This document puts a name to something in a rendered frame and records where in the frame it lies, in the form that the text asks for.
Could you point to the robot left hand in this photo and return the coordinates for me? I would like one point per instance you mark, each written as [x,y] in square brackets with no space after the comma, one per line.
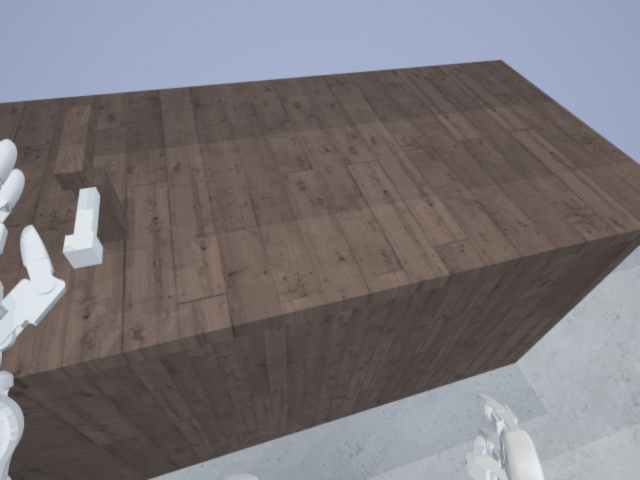
[29,301]

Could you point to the tap lever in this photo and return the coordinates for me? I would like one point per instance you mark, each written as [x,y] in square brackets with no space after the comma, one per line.
[83,247]

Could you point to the counter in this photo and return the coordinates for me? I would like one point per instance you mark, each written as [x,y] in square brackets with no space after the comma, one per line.
[280,254]

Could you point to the left robot forearm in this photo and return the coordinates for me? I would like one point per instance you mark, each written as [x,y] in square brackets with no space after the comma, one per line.
[11,424]

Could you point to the robot right hand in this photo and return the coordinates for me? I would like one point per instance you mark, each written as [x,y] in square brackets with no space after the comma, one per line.
[514,455]

